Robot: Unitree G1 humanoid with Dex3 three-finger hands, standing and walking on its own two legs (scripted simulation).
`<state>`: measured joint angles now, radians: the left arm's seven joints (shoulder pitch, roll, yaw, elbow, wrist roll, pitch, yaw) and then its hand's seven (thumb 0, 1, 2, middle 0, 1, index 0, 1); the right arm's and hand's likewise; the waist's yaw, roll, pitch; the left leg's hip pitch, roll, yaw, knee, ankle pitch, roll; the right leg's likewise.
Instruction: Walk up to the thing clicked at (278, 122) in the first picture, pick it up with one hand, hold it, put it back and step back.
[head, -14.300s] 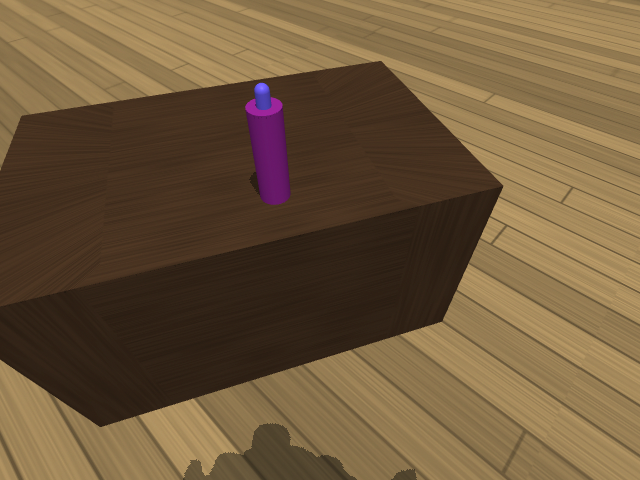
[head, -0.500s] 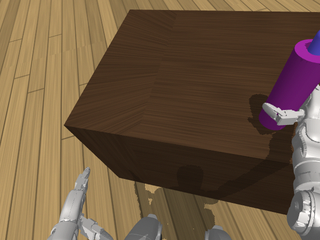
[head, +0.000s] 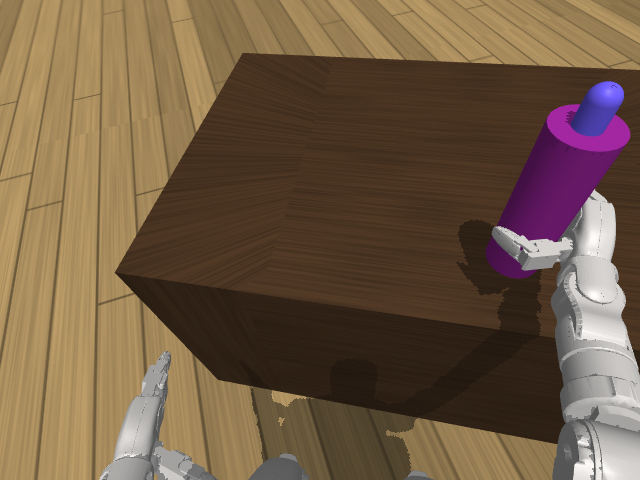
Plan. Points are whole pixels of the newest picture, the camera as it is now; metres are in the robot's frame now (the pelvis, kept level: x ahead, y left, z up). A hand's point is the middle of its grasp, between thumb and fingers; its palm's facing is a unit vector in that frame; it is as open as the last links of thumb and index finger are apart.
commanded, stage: lift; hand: right
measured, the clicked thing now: (549, 191) +0.44 -0.20 +0.13
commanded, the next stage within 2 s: hold in 1.06 s
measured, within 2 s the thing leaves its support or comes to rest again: neither
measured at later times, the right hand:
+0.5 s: hand (542, 227) +0.37 -0.17 +0.14, palm faces +0.19 +0.98 -0.03, open 10.1 cm
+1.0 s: hand (556, 238) +0.33 -0.16 +0.18, palm faces +0.20 +0.98 -0.03, open 10.1 cm
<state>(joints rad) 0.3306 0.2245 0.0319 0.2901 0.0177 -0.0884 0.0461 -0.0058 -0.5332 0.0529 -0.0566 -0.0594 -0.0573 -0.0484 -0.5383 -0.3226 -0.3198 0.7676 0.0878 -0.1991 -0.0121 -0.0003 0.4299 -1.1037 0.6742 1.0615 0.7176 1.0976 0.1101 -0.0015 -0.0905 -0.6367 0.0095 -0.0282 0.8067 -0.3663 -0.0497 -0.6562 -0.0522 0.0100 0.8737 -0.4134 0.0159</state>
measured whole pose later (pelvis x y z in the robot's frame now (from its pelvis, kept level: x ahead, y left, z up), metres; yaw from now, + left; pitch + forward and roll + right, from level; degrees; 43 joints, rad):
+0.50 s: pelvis +0.00 +0.01 +0.02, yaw -1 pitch +2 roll +0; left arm 0.29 0.22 0.07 0.44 -0.02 -0.13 0.11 -0.01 -0.53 0.04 -0.05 -0.06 -0.06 -0.04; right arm -0.33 -0.23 -0.22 0.35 0.15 0.07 -0.02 0.00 0.44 -1.11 0.67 1.06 0.72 1.10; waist 0.03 -0.03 -0.05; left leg -0.40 0.03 -0.03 0.68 -0.33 -0.04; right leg -0.39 -0.04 0.00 0.69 -0.34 0.03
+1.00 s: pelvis -0.01 +0.02 +0.02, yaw -2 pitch -1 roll +0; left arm 0.29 0.21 0.07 0.49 -0.01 -0.19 0.16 -0.01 -0.53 0.04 -0.05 -0.06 -0.06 -0.04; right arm -0.23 -0.22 -0.20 0.09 0.18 0.26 -0.04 0.00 0.44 -1.12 0.69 1.05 0.73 1.09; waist 0.02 -0.05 -0.04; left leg -0.33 0.03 -0.01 0.67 -0.31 -0.03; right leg -0.32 -0.03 0.02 0.65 -0.31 0.04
